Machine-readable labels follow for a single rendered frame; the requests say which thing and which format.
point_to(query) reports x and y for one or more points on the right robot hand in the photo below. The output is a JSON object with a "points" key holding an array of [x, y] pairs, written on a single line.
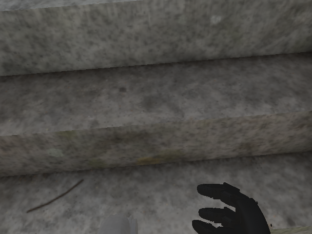
{"points": [[247, 218]]}

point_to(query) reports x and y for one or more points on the left robot thigh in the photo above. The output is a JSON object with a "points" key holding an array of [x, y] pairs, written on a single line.
{"points": [[119, 224]]}

